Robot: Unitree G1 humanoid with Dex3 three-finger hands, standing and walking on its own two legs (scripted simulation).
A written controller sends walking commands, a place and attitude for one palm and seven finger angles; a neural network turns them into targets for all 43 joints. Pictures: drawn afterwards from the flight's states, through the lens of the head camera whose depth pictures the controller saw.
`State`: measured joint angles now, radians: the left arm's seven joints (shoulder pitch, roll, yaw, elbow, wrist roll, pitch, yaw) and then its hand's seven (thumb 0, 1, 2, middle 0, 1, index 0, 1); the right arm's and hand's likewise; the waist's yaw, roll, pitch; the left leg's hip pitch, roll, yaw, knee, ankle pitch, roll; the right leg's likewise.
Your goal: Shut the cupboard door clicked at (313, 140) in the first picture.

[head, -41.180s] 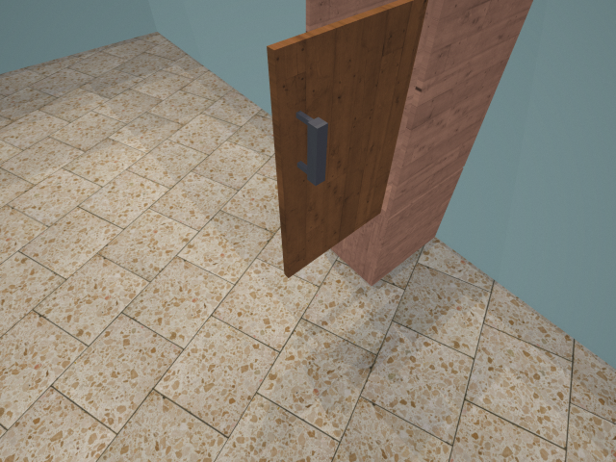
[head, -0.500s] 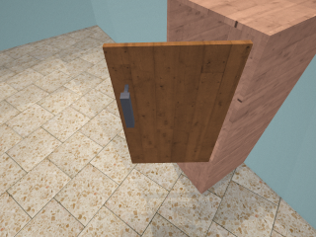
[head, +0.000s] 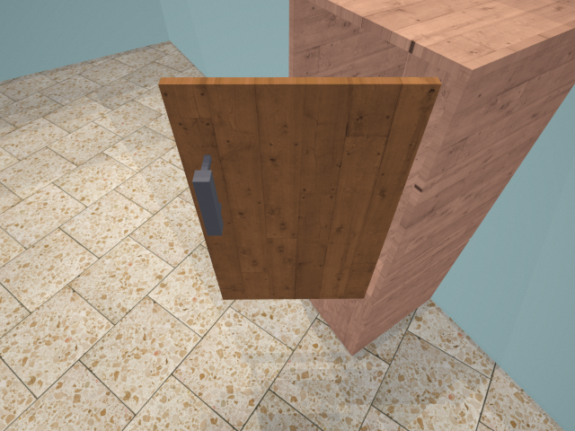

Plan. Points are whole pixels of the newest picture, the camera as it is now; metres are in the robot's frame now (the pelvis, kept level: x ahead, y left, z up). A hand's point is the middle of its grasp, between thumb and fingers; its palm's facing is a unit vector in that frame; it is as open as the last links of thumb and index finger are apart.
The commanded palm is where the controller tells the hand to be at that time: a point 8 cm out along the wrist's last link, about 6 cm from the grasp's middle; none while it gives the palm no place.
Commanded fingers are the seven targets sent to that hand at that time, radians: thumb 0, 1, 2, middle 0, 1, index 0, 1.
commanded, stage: shuffle to correct the standing spot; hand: left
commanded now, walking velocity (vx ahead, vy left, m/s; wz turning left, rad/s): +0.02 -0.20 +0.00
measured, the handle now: (211, 195) +0.44 +0.15 +0.07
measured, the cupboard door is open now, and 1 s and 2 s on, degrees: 57 57 57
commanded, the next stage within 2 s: come to a stop and stand still in 0.10 s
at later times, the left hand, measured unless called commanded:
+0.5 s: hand out of the picture +0.00 +0.10 -0.18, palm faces +0.08 -0.99 -0.14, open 7.4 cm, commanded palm none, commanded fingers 0.00 0.90 0.90 -0.20 -0.30 -0.20 -0.30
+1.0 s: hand out of the picture +0.04 +0.18 -0.17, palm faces +0.00 -0.97 -0.25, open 7.4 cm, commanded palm none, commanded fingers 0.00 0.90 0.90 -0.20 -0.30 -0.20 -0.30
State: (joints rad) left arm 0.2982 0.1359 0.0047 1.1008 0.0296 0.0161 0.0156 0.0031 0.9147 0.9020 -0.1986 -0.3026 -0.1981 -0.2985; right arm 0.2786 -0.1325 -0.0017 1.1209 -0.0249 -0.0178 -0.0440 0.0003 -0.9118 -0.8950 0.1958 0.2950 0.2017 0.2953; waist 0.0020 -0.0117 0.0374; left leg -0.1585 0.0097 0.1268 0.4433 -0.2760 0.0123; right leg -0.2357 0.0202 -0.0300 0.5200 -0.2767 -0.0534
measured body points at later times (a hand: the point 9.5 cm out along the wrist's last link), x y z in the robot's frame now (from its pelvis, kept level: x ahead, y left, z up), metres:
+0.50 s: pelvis +0.01 -0.05 +0.00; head +0.03 -0.03 +0.45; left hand -0.01 +0.15 -0.17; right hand +0.07 -0.27 -0.15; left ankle +0.01 +0.06 -0.74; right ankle +0.00 -0.08 -0.74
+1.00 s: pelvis -0.01 -0.01 +0.00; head -0.01 -0.02 +0.44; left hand +0.04 +0.23 -0.15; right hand -0.03 -0.22 -0.17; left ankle +0.00 +0.06 -0.74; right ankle +0.01 -0.13 -0.74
